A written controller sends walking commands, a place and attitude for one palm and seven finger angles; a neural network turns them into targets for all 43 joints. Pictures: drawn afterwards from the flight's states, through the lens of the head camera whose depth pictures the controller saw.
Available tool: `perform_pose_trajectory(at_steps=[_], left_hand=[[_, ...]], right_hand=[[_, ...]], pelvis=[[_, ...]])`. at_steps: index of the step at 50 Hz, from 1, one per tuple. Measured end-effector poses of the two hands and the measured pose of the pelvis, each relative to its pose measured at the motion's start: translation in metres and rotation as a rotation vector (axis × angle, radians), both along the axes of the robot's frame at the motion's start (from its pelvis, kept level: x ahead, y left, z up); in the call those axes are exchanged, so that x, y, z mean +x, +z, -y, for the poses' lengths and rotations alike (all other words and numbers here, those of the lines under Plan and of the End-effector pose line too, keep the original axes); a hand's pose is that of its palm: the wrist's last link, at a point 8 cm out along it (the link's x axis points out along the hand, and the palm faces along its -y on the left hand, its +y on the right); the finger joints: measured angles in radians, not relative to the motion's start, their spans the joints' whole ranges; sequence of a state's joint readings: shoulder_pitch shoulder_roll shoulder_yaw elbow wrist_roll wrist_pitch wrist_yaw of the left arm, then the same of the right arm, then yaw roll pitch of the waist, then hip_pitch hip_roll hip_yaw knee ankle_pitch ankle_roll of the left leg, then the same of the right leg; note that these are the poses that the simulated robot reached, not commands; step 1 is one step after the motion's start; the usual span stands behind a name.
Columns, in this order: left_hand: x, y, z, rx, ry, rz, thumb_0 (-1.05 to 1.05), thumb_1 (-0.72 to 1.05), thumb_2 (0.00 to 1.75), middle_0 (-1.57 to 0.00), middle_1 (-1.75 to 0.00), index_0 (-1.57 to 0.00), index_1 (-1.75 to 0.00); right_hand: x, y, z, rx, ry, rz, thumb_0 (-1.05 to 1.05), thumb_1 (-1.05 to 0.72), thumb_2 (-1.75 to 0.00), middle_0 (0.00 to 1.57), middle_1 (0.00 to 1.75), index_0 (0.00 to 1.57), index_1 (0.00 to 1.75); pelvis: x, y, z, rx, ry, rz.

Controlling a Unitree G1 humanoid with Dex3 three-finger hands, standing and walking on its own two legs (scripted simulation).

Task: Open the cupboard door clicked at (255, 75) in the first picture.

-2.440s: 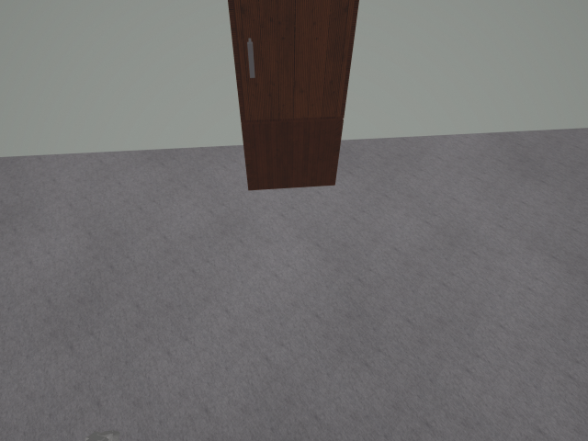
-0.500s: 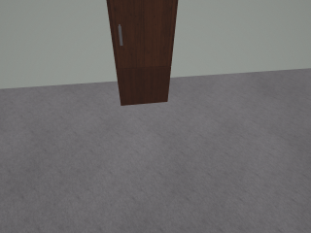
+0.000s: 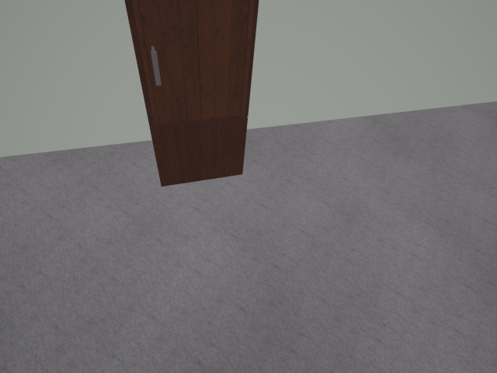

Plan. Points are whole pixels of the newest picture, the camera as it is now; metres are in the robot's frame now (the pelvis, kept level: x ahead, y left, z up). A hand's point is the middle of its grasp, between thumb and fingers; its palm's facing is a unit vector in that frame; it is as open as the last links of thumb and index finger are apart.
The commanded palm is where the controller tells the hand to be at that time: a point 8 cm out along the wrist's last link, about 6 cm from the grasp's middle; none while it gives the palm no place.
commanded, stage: walk to a spot facing it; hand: left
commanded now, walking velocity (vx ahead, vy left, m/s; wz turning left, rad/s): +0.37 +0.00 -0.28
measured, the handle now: (155, 66) +1.09 +0.41 -0.06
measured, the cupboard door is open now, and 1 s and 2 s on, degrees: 0 0 0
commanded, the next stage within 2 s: turn to face it in 0.54 s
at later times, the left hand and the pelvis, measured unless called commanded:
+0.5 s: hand (192, 283) +0.33 +0.14 -0.17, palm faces -0.13 -0.97 -0.20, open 7.2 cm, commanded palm none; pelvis +0.23 -0.04 +0.00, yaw -8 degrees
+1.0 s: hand (184, 233) +0.45 +0.18 -0.16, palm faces +0.02 -0.99 -0.17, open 7.4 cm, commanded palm none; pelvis +0.39 +0.00 +0.01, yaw -2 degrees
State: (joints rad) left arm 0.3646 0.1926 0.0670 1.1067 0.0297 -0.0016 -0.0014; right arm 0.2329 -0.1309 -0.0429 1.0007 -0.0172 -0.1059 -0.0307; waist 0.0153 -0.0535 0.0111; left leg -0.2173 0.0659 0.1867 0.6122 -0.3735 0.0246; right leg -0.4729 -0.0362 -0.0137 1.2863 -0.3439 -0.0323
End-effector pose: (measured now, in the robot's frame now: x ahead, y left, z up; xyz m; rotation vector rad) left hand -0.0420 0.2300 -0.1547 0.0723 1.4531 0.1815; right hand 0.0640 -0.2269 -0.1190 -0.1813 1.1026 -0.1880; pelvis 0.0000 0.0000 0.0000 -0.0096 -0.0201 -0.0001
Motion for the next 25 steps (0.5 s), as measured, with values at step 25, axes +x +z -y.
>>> perform_pose_trajectory(at_steps=[25], left_hand=[[0.37,0.019,0.043,0.039,-0.254,0.242,0.0,0.94,0.9,-0.2,-0.29,-0.2,-0.3]], right_hand=[[0.099,-0.018,0.022,0.098,-0.244,-0.329,0.01,-0.91,-0.9,0.2,0.3,0.2,0.3]], pelvis=[[0.232,0.003,0.036,-0.009,-0.135,0.002]])
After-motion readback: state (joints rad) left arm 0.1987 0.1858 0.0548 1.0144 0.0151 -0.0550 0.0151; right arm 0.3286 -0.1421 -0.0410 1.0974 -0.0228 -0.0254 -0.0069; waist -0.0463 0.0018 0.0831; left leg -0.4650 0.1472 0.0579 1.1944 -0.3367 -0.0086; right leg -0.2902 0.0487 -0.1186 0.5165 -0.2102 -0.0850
